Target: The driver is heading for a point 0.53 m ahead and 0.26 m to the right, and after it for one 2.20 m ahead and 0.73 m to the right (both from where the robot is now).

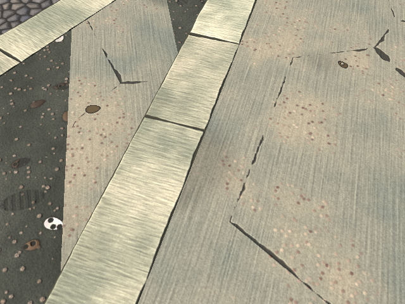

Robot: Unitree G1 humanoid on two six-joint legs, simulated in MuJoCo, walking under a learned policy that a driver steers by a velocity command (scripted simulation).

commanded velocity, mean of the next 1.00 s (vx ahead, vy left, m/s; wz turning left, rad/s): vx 0.34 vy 0.00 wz -0.56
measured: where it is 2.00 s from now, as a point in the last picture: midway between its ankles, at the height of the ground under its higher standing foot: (259, 298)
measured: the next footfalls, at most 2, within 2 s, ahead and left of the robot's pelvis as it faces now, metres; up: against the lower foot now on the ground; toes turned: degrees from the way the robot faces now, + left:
right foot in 0.24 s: +0.09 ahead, -0.14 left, +0.00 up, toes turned -12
left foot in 0.68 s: +0.48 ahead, -0.02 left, +0.00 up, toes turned -26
